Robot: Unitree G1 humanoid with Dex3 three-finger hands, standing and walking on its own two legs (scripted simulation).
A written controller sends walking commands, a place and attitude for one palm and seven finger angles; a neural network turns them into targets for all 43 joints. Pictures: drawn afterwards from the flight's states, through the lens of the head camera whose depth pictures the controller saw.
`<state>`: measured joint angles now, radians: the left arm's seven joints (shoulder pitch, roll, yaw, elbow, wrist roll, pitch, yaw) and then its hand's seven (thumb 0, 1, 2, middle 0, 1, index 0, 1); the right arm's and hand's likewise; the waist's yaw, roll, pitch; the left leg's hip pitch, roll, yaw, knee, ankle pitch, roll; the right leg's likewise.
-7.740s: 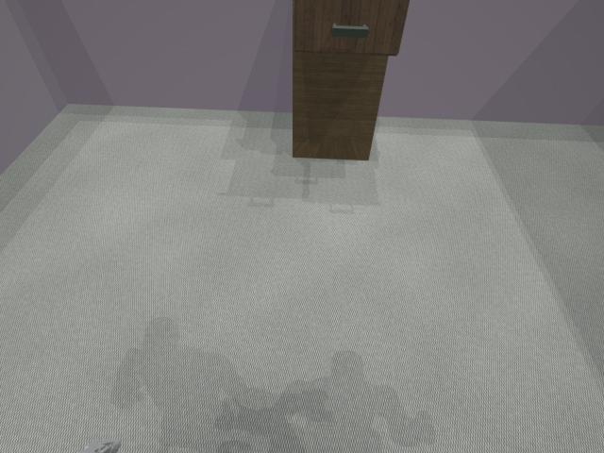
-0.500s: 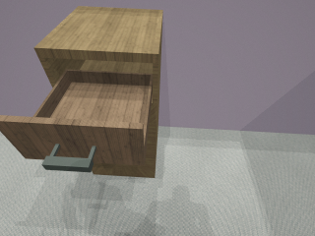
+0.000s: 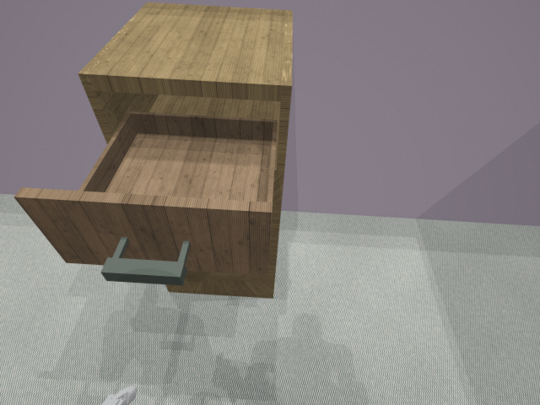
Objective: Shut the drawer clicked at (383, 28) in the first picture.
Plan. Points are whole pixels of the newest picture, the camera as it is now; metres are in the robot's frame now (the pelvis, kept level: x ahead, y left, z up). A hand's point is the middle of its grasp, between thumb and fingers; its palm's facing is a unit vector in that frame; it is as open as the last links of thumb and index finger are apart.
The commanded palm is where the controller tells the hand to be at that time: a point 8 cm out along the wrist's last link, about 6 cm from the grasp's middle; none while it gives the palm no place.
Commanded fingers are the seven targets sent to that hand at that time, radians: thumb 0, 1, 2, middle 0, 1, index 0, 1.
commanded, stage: raise the hand and make a fist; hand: left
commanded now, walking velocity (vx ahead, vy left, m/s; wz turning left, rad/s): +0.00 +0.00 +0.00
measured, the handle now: (149, 258) +0.32 +0.22 +0.03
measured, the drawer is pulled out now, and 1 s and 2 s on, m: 0.30 0.30 0.30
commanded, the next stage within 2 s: bring the fist close to the handle in 1.80 s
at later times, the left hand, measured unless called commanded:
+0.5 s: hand (144, 386) +0.15 +0.18 +0.00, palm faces +0.07 -1.00 -0.07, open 5.0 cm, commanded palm +0.11 +0.23 +0.01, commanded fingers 0.00 0.90 0.90 -0.82 -0.97 -0.82 -0.97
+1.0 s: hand (124, 372) +0.15 +0.19 +0.06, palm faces +0.06 -1.00 -0.07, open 3.1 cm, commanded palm +0.10 +0.23 +0.08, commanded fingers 0.00 0.90 0.90 -1.32 -1.51 -1.32 -1.51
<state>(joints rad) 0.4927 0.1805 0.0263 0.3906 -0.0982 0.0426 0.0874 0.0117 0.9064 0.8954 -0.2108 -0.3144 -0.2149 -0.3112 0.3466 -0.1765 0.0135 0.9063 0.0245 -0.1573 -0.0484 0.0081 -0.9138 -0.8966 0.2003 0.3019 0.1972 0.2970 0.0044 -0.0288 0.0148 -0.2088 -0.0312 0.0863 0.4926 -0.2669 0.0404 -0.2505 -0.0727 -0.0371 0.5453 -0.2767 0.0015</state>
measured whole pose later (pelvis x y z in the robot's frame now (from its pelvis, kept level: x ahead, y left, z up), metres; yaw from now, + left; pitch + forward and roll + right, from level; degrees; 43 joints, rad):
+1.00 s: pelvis +0.01 -0.02 -0.04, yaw +2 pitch +6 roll -2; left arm 0.68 0.25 0.23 -0.30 -0.33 -0.29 -0.33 0.01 0.90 0.90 -1.13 -1.31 -1.13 -1.31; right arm 0.24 -0.22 -0.01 0.56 0.06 -0.33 -0.05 0.02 -0.90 -0.90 0.20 0.30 0.20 0.30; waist 0.04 0.03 -0.11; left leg -0.54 0.03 0.00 0.89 -0.46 0.01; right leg -0.50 -0.02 -0.10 0.83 -0.43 -0.01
